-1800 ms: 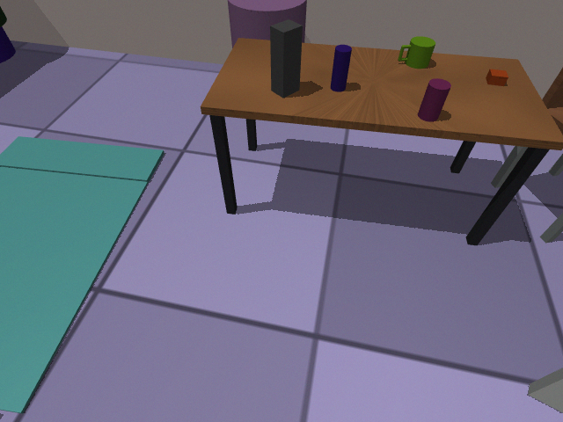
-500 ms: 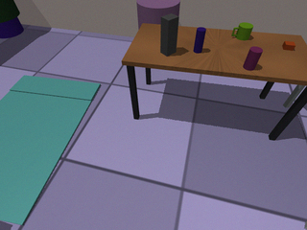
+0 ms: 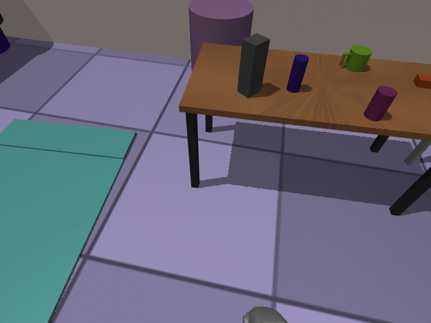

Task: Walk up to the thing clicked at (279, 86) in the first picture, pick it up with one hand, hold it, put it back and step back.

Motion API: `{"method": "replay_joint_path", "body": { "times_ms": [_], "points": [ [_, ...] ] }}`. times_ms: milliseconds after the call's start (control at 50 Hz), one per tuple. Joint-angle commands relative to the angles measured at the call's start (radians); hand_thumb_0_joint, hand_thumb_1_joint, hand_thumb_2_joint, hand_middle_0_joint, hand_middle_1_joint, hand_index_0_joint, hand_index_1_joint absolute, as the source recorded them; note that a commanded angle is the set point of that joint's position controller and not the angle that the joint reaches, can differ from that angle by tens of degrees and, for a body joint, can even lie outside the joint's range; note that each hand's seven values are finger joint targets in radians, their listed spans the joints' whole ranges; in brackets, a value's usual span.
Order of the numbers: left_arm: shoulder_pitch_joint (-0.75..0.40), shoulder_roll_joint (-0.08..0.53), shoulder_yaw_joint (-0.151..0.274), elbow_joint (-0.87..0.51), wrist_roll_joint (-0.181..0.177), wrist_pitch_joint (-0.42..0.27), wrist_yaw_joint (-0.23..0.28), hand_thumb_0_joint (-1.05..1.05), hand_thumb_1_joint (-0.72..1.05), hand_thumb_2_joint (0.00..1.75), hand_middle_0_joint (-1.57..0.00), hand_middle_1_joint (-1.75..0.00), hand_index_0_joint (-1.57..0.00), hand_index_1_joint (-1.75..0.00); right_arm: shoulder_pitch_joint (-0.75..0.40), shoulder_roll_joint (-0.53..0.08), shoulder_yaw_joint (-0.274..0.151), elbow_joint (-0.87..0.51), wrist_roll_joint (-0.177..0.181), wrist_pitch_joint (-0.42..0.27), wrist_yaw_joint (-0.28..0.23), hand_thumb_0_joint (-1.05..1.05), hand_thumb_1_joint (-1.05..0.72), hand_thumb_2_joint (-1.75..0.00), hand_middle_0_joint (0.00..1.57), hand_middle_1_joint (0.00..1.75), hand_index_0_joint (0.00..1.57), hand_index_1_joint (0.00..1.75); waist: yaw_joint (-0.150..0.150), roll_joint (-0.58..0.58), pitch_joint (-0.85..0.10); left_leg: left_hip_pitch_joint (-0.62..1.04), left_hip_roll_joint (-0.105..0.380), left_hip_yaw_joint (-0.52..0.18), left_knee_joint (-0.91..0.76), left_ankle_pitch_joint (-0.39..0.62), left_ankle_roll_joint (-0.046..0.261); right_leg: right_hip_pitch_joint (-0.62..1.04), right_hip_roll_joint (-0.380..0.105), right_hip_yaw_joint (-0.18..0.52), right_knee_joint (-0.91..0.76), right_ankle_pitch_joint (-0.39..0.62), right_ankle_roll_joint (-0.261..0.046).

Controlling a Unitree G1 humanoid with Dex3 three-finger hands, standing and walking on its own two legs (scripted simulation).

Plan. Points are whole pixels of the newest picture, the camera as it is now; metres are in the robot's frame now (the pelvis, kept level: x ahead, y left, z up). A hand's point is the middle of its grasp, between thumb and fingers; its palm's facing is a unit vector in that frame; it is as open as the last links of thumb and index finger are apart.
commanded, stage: walk up
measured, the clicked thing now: (252, 67) +1.02 -0.18 -0.08
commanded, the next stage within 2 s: none
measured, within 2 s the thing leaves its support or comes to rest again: neither
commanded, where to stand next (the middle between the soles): +0.40 +0.05 m, yaw -2 degrees
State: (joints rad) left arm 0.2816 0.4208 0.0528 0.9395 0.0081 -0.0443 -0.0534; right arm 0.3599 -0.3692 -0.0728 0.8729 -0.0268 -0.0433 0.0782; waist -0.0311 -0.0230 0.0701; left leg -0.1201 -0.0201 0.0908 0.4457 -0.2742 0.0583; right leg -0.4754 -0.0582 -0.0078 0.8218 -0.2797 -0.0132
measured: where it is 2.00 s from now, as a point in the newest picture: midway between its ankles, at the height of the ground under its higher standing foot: (195, 300)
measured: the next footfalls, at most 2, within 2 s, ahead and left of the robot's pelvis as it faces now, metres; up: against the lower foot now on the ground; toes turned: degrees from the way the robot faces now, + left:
right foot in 0.14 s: +0.21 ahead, -0.12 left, +0.00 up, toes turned -4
left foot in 0.60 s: +0.37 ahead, +0.18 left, +0.00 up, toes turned +1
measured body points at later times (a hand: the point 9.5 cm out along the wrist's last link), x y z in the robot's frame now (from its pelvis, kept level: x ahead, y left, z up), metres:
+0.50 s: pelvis +0.19 +0.01 +0.00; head +0.20 -0.01 +0.44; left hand +0.23 +0.33 -0.10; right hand +0.28 -0.31 -0.12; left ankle +0.30 +0.18 -0.70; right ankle +0.17 -0.11 -0.74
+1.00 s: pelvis +0.31 +0.07 -0.01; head +0.35 +0.07 +0.43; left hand +0.38 +0.39 -0.13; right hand +0.36 -0.24 -0.13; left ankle +0.33 +0.17 -0.74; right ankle +0.38 -0.06 -0.72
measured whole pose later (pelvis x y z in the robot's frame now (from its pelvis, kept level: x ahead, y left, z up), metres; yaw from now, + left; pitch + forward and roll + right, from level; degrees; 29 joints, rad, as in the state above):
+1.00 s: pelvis +0.31 +0.07 -0.01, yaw -2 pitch -3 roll +1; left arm 0.28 0.41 0.04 0.88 0.00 -0.03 0.00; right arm 0.29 -0.37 -0.03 0.82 -0.01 -0.02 0.02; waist -0.01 -0.01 0.14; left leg -0.25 0.01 0.11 0.61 -0.30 0.04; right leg -0.41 -0.04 -0.01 0.74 -0.26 -0.03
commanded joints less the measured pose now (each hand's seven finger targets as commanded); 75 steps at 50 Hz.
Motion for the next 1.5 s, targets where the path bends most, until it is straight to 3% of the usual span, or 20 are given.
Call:
{"method": "replay_joint_path", "body": {
  "times_ms": [0,120,140,160,200,300,500,560,580,600,620,660,740,920,1000,1040,1080,1220,1280,1480],
  "points": [
    [-0.076,0.181,0.052,-0.113,0.008,-0.035,0.006,0.00,0.90,0.90,-0.20,-0.30,-0.20,-0.30,0.016,-0.286,-0.081,-0.109,0.011,-0.032,-0.023,0.00,-0.90,-0.90,0.20,0.30,0.20,0.30,-0.023,0.123,0.072,-0.031,0.279,-0.260,-0.240,-0.113,0.159,-0.056,-0.027,-0.009,-0.141,0.060,-0.006],
    [0.110,0.177,0.069,-0.085,0.006,-0.066,0.036,0.00,0.90,0.90,-0.20,-0.30,-0.20,-0.30,-0.001,-0.230,-0.056,-0.161,0.020,-0.011,-0.032,0.00,-0.90,-0.90,0.20,0.30,0.20,0.30,0.088,-0.008,-0.128,-0.016,0.162,-0.082,0.236,0.467,0.069,0.384,0.071,-0.085,-0.399,0.157,-0.048],
    [0.219,0.241,0.094,-0.063,0.012,-0.072,0.049,0.00,0.90,0.90,-0.20,-0.30,-0.20,-0.30,0.005,-0.184,-0.040,-0.181,0.023,-0.014,-0.033,0.00,-0.90,-0.90,0.20,0.30,0.20,0.30,0.140,-0.135,-0.198,-0.176,0.098,-0.053,0.467,0.300,0.031,0.563,-0.050,0.088,-0.417,0.115,-0.088],
    [0.245,0.316,0.112,-0.082,0.009,-0.074,0.058,0.00,0.90,0.90,-0.20,-0.30,-0.20,-0.30,0.050,-0.144,-0.022,-0.198,0.020,-0.011,-0.031,0.00,-0.90,-0.90,0.20,0.30,0.20,0.30,0.122,-0.271,-0.214,-0.459,-0.030,-0.041,0.639,-0.239,-0.013,0.719,-0.319,0.535,-0.469,0.064,-0.189],
    [0.161,0.320,0.105,-0.114,-0.013,-0.062,0.059,0.00,0.90,0.90,-0.20,-0.30,-0.20,-0.30,0.003,-0.281,-0.053,-0.158,0.008,0.004,-0.050,0.00,-0.90,-0.90,0.20,0.30,0.20,0.30,0.116,-0.106,-0.111,-0.533,0.049,-0.171,0.744,-0.297,-0.020,0.559,-0.417,0.682,-0.523,-0.048,-0.333],
    [0.089,0.234,0.069,-0.138,-0.017,-0.078,0.061,0.00,0.90,0.90,-0.20,-0.30,-0.20,-0.30,0.041,-0.206,-0.042,-0.108,0.019,0.017,-0.028,0.00,-0.90,-0.90,0.20,0.30,0.20,0.30,0.039,-0.077,-0.003,-0.391,0.050,-0.184,0.641,-0.057,-0.040,0.312,-0.176,0.191,-0.507,0.333,-0.177],
    [0.104,0.278,0.081,-0.179,0.000,-0.078,0.053,0.00,0.90,0.90,-0.20,-0.30,-0.20,-0.30,-0.165,-0.196,-0.059,-0.165,0.002,0.001,0.008,0.00,-0.90,-0.90,0.20,0.30,0.20,0.30,0.078,-0.118,0.003,-0.263,0.108,-0.060,0.203,0.082,-0.046,0.260,-0.187,0.079,-0.444,0.245,-0.176],
    [0.033,0.273,0.071,-0.203,0.002,-0.068,0.057,0.00,0.90,0.90,-0.20,-0.30,-0.20,-0.30,0.012,-0.238,-0.082,-0.109,-0.007,-0.007,0.001,0.00,-0.90,-0.90,0.20,0.30,0.20,0.30,-0.049,-0.017,-0.077,0.030,0.079,-0.053,0.125,0.055,-0.012,0.119,-0.173,0.071,-0.235,0.202,-0.139],
    [0.085,0.216,0.051,-0.203,0.001,-0.064,0.058,0.00,0.90,0.90,-0.20,-0.30,-0.20,-0.30,0.108,-0.291,-0.100,-0.078,-0.012,-0.013,-0.009,0.00,-0.90,-0.90,0.20,0.30,0.20,0.30,-0.084,0.158,-0.130,0.158,0.081,-0.104,0.059,-0.051,0.018,0.053,-0.083,0.005,0.036,0.190,-0.107],
    [0.146,0.119,0.023,-0.206,-0.009,-0.062,0.056,0.00,0.90,0.90,-0.20,-0.30,-0.20,-0.30,0.150,-0.369,-0.120,-0.087,-0.024,-0.017,-0.019,0.00,-0.90,-0.90,0.20,0.30,0.20,0.30,-0.083,0.421,-0.124,0.214,0.293,-0.452,-0.064,-0.170,0.076,-0.140,0.068,-0.032,0.295,-0.140,-0.047],
    [0.176,0.171,0.035,-0.192,-0.014,-0.050,0.066,0.00,0.90,0.90,-0.20,-0.30,-0.20,-0.30,0.083,-0.381,-0.115,-0.127,0.002,-0.020,-0.026,0.00,-0.90,-0.90,0.20,0.30,0.20,0.30,-0.045,0.311,-0.111,0.165,0.415,-0.698,-0.187,-0.256,0.141,-0.199,0.102,0.019,0.355,-0.261,-0.042],
    [0.116,0.254,0.046,-0.168,-0.008,-0.046,0.075,0.00,0.90,0.90,-0.20,-0.30,-0.20,-0.30,-0.001,-0.358,-0.107,-0.143,0.027,-0.010,-0.028,0.00,-0.90,-0.90,0.20,0.30,0.20,0.30,-0.017,0.191,-0.011,-0.047,0.416,-0.609,-0.193,-0.230,0.200,-0.155,0.029,0.094,0.436,-0.224,-0.052],
    [0.191,0.206,0.046,-0.109,-0.015,-0.032,0.049,0.00,0.90,0.90,-0.20,-0.30,-0.20,-0.30,-0.063,-0.264,-0.059,-0.151,0.026,-0.032,-0.045,0.00,-0.90,-0.90,0.20,0.30,0.20,0.30,0.043,0.186,0.015,-0.136,0.264,-0.267,-0.169,0.106,0.101,-0.028,-0.005,0.069,0.276,-0.056,-0.024],
    [0.074,0.131,0.031,-0.108,-0.009,-0.004,0.064,0.00,0.90,0.90,-0.20,-0.30,-0.20,-0.30,-0.084,-0.245,-0.030,-0.142,0.027,-0.012,-0.077,0.00,-0.90,-0.90,0.20,0.30,0.20,0.30,0.037,0.166,-0.055,-0.140,0.278,-0.143,0.027,0.645,0.142,0.153,0.025,-0.016,-0.055,0.035,-0.007],
    [0.083,0.155,0.035,-0.078,0.001,-0.009,0.071,0.00,0.90,0.90,-0.20,-0.30,-0.20,-0.30,-0.138,-0.221,-0.017,-0.134,0.047,0.015,-0.081,0.00,-0.90,-0.90,0.20,0.30,0.20,0.30,0.075,0.077,-0.128,-0.159,0.227,-0.139,0.187,0.344,0.065,0.320,0.026,0.016,-0.323,0.168,-0.043],
    [0.001,0.236,0.046,-0.104,0.011,-0.026,0.074,0.00,0.90,0.90,-0.20,-0.30,-0.20,-0.30,-0.088,-0.138,0.013,-0.117,0.048,0.025,-0.081,0.00,-0.90,-0.90,0.20,0.30,0.20,0.30,0.032,-0.145,-0.134,-0.246,0.076,-0.070,0.329,-0.110,-0.034,0.307,-0.244,0.400,-0.431,0.328,-0.152],
    [-0.091,0.247,0.034,-0.108,0.002,-0.015,0.073,0.00,0.90,0.90,-0.20,-0.30,-0.20,-0.30,-0.087,-0.190,-0.001,-0.059,0.036,0.034,-0.094,0.00,-0.90,-0.90,0.20,0.30,0.20,0.30,0.022,-0.146,-0.097,-0.150,0.059,-0.097,0.321,-0.270,-0.032,0.174,-0.292,0.423,-0.397,0.383,-0.256],
    [-0.153,0.158,0.006,-0.047,-0.007,-0.001,0.065,0.00,0.90,0.90,-0.20,-0.30,-0.20,-0.30,-0.194,-0.213,0.010,0.028,0.028,0.010,-0.080,0.00,-0.90,-0.90,0.20,0.30,0.20,0.30,0.036,-0.060,-0.160,-0.044,0.152,-0.197,0.006,0.030,-0.001,0.207,-0.085,0.158,-0.389,0.125,-0.044],
    [-0.204,0.159,0.003,-0.015,0.002,0.003,0.059,0.00,0.90,0.90,-0.20,-0.30,-0.20,-0.30,-0.226,-0.195,0.023,0.075,0.023,0.012,-0.072,0.00,-0.90,-0.90,0.20,0.30,0.20,0.30,0.034,-0.042,-0.072,-0.087,0.129,-0.163,-0.043,-0.071,-0.011,0.187,-0.099,0.189,-0.473,-0.078,-0.047],
    [-0.236,0.135,-0.008,0.092,-0.010,0.005,0.047,0.00,0.90,0.90,-0.20,-0.30,-0.20,-0.30,-0.292,-0.203,0.037,0.166,0.017,-0.007,-0.074,0.00,-0.90,-0.90,0.20,0.30,0.20,0.30,0.054,0.079,-0.058,-0.110,0.166,-0.190,-0.191,-0.008,-0.024,0.336,-0.052,0.115,-0.500,0.109,-0.025]
  ]
}}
